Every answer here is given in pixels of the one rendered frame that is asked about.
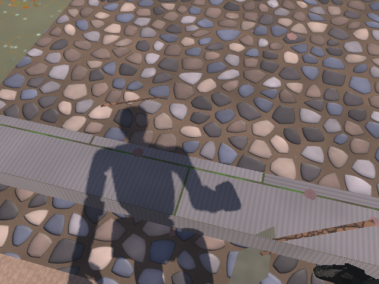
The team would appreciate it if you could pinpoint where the right robot hand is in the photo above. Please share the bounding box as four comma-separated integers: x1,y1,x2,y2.
313,263,379,284

